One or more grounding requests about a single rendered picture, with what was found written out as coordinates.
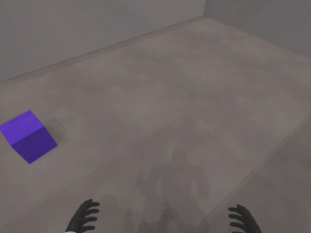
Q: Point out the robot right hand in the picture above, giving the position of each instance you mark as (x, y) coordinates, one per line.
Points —
(249, 226)

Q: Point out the carton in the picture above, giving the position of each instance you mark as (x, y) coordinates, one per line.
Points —
(27, 135)

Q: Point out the robot left hand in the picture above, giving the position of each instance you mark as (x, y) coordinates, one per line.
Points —
(79, 218)

